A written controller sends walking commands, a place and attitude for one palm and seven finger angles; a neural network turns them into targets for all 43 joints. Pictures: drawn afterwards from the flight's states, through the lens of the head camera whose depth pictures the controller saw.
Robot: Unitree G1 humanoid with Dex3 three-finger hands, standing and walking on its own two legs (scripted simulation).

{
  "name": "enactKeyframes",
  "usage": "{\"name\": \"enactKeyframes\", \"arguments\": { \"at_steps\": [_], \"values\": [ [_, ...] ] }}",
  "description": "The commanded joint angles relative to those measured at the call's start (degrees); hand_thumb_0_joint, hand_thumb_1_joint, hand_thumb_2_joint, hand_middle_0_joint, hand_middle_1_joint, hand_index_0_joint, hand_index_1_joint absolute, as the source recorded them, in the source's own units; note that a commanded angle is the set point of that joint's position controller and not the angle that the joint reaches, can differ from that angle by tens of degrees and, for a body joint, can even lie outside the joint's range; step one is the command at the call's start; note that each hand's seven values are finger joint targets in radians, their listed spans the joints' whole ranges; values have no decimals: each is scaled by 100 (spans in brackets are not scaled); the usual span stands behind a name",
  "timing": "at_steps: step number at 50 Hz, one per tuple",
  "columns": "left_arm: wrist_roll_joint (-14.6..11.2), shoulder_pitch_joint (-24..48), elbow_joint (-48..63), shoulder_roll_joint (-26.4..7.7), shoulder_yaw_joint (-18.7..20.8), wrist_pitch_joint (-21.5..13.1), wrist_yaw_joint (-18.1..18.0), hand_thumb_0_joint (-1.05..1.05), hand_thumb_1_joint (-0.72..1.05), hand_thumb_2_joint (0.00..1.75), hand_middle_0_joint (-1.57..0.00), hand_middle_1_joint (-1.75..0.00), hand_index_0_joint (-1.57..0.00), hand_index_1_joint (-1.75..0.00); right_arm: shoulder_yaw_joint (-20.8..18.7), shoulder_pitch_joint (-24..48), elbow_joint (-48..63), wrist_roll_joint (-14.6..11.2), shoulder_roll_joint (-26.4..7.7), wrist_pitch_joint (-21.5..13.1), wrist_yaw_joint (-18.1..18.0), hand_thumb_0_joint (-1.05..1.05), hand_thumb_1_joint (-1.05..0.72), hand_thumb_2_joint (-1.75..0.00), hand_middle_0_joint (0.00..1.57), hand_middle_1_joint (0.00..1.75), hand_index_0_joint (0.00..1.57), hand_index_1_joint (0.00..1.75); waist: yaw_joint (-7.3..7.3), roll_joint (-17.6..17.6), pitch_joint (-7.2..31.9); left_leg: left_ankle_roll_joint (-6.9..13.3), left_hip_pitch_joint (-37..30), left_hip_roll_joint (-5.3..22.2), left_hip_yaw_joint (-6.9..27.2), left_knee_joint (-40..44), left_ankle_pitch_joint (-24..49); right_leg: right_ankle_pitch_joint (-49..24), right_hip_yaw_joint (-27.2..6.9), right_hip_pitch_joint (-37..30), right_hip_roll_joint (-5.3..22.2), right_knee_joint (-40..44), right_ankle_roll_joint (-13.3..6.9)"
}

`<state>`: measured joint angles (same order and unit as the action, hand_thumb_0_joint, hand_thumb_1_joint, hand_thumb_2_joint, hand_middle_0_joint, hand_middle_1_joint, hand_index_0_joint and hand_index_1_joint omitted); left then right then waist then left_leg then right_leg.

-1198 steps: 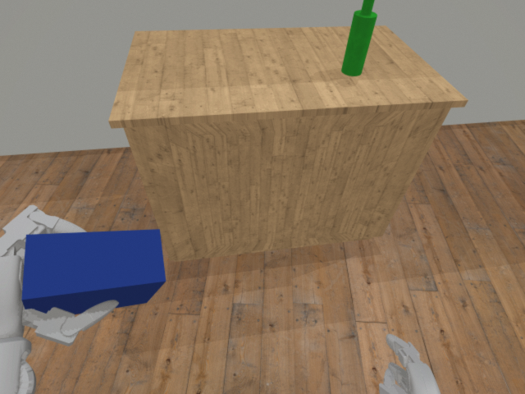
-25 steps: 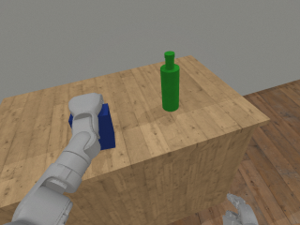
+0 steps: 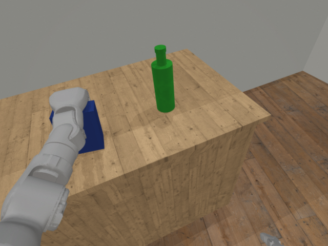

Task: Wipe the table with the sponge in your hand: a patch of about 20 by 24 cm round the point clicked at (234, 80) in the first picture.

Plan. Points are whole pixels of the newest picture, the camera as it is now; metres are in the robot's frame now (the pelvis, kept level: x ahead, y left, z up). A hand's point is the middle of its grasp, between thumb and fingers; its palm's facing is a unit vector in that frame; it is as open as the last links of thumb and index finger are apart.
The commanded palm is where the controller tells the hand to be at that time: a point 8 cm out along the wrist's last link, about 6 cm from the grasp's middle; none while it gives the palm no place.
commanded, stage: wipe forward along the third lane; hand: left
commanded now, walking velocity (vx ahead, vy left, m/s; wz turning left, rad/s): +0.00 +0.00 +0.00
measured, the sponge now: (82, 134) +0.40 +0.26 +0.08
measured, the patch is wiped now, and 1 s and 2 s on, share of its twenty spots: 0.90 0.95 1.00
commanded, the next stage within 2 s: wipe back along the third lane in 0.74 s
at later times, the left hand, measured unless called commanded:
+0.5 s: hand (76, 103) +0.48 +0.28 +0.13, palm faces -0.11 +0.01 -0.99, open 10.5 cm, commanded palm +0.47 +0.28 +0.16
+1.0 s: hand (75, 98) +0.50 +0.29 +0.13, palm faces -0.07 +0.03 -1.00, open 10.5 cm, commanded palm +0.48 +0.28 +0.15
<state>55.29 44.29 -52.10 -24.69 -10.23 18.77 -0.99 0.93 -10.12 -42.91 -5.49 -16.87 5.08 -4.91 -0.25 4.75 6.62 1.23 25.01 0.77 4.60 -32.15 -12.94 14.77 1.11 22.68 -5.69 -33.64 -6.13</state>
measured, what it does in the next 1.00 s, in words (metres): shifts its weight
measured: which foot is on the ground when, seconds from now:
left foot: down 0.00-1.00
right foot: down 0.00-1.00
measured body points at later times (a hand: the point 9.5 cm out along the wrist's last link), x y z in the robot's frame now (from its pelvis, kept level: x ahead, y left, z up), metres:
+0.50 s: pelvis +0.02 +0.01 +0.00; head +0.04 -0.02 +0.45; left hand +0.48 +0.27 +0.19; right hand +0.07 -0.27 -0.14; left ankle +0.06 +0.16 -0.73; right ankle +0.03 -0.05 -0.73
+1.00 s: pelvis +0.03 +0.06 +0.00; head +0.06 +0.05 +0.45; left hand +0.50 +0.29 +0.18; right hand +0.10 -0.21 -0.13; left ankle +0.06 +0.16 -0.73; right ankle +0.03 -0.05 -0.73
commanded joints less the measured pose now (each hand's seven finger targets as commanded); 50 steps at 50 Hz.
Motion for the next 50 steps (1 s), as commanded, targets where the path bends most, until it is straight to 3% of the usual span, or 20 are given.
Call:
{"name": "enactKeyframes", "arguments": {
  "at_steps": [1, 4, 7, 8, 11, 13, 17, 18, 22, 24, 28, 31, 36, 38, 42, 46, 47, 49, 50],
  "values": [
    [296, 2234, -20, -1588, 297, 51, -241, 0, 10, 130, -120, -160, -120, -160, -188, 429, 734, -13, -658, -269, -53, 0, -90, -90, 20, 30, 20, 30, -177, -961, 758, 159, 113, -248, -407, 41, -512, 931, -1015, -181, 640, 1259, 496],
    [284, 2368, -189, -1934, 526, -27, -233, 0, 10, 130, -120, -160, -120, -160, -198, 283, 721, 2, -689, -250, -40, 0, -90, -90, 20, 30, 20, 30, -205, -993, 1027, 164, 307, -229, -398, -62, -379, 521, -1122, -483, 694, 1184, 518],
    [280, 2546, -283, -1966, 491, -75, -173, 0, 10, 130, -120, -160, -120, -160, -195, 226, 733, 0, -701, -246, -16, 0, -90, -90, 20, 30, 20, 30, -279, -1025, 1032, 151, 503, -201, -342, -100, -407, 342, -1243, -548, 733, 1171, 523],
    [358, 2585, -406, -2010, 456, -95, -151, 0, 10, 130, -120, -160, -120, -160, -189, 146, 711, 5, -739, -237, -14, 0, -90, -90, 20, 30, 20, 30, -333, -986, 936, 170, 524, -219, -347, -90, -446, 396, -1207, -441, 687, 1167, 523],
    [500, 2419, -523, -2242, 629, -166, -125, 0, 10, 130, -120, -160, -120, -160, -217, 31, 702, 29, -764, -204, 21, 0, -90, -90, 20, 30, 20, 30, -306, -871, 1051, 169, 631, -215, -337, -175, -339, -103, -1295, -565, 704, 1067, 491],
    [515, 2430, -439, -2021, 482, -251, -95, 0, 10, 130, -120, -160, -120, -160, -225, -43, 731, 34, -744, -192, 42, 0, -90, -90, 20, 30, 20, 30, -344, -786, 1071, 195, 568, -223, -332, -150, -300, -350, -1123, -479, 642, 983, 486],
    [455, 2581, -449, -2268, 671, -342, -96, 0, 10, 130, -120, -160, -120, -160, -242, -116, 727, 31, -771, -176, 43, 0, -90, -90, 20, 30, 20, 30, -350, -758, 1095, 201, 650, -198, -341, -169, -311, -396, -1140, -494, 645, 988, 483],
    [448, 2548, -507, -2267, 693, -365, -123, 0, 10, 130, -120, -160, -120, -160, -258, -193, 698, 36, -794, -176, 44, 0, -90, -90, 20, 30, 20, 30, -380, -953, 1103, 221, 645, -193, -352, -175, -300, -507, -1101, -506, 630, 967, 509],
    [447, 2436, -503, -2022, 609, -410, -189, 0, 10, 130, -120, -160, -120, -160, -280, -251, 712, 37, -759, -161, 82, 0, -90, -90, 20, 30, 20, 30, -347, -779, 1325, 233, 464, -206, -390, -100, -61, -1019, -843, -491, 562, 843, 486],
    [508, 2397, -589, -2094, 649, -368, -246, 0, 10, 130, -120, -160, -120, -160, -288, -328, 678, 52, -785, -127, 100, 0, -90, -90, 20, 30, 20, 30, -396, -836, 1283, 243, 433, -207, -435, -115, -18, -1194, -835, -481, 541, 848, 509],
    [562, 2538, -662, -2199, 735, -284, -337, 0, 10, 130, -120, -160, -120, -160, -291, -329, 642, 54, -803, -79, 107, 0, -90, -90, 20, 30, 20, 30, -422, -875, 1255, 251, 378, -206, -449, -57, 5, -1150, -724, -395, 494, 861, 507],
    [598, 2670, -744, -1926, 498, -189, -379, 0, 10, 130, -120, -160, -120, -160, -271, -309, 638, 56, -770, -63, 113, 0, -90, -90, 20, 30, 20, 30, -498, -748, 1150, 242, 304, -196, -466, 7, -117, -829, -624, -171, 474, 919, 510],
    [657, 3136, -1042, -2066, 533, -23, -423, 0, 10, 130, -120, -160, -120, -160, -236, -316, 583, 79, -798, -50, 103, 0, -90, -90, 20, 30, 20, 30, -570, -790, 1109, 234, 260, -174, -432, 73, -217, -464, -474, 43, 433, 916, 513],
    [696, 3300, -1104, -2020, 489, -6, -407, 0, 10, 130, -120, -160, -120, -160, -233, -342, 572, 94, -795, -49, 101, 0, -90, -90, 20, 30, 20, 30, -586, -630, 1199, 228, 184, -168, -410, 53, -96, -564, -414, 95, 416, 838, 491],
    [697, 3308, -1136, -1369, 179, 12, -386, 0, 10, 130, -120, -160, -120, -160, -266, -367, 613, 125, -706, -70, 134, 0, -90, -90, 20, 30, 20, 30, -600, -562, 1424, 211, -121, -116, -377, 58, 158, -722, -256, 230, 373, 757, 456],
    [548, 2687, -1011, -1049, 268, -12, -475, 0, 10, 130, -120, -160, -120, -160, -322, -345, 688, 152, -658, -18, 181, 0, -90, -90, 20, 30, 20, 30, -397, -686, 1762, 188, -376, -99, -375, 40, 481, -990, -182, 35, 324, 693, 422],
    [420, 2608, -852, -772, 173, -71, -490, 0, 10, 130, -120, -160, -120, -160, -324, -265, 742, 152, -611, -31, 195, 0, -90, -90, 20, 30, 20, 30, -341, -564, 1798, 188, -472, -96, -355, 55, 676, -1191, -143, -5, 332, 665, 394],
    [292, 2125, -829, -738, 279, -39, -587, 0, 10, 130, -120, -160, -120, -160, -326, -202, 759, 128, -617, -2, 222, 0, -90, -90, 20, 30, 20, 30, -215, -780, 1701, 178, -497, -85, -350, 103, 659, -1149, -112, -96, 311, 692, 397],
    [201, 2156, -694, -483, 110, 2, -629, 0, 10, 130, -120, -160, -120, -160, -314, -105, 788, 108, -594, -5, 228, 0, -90, -90, 20, 30, 20, 30, -259, -807, 1543, 186, -512, -91, -367, 145, 582, -1077, -116, -49, 311, 752, 413]
  ]
}}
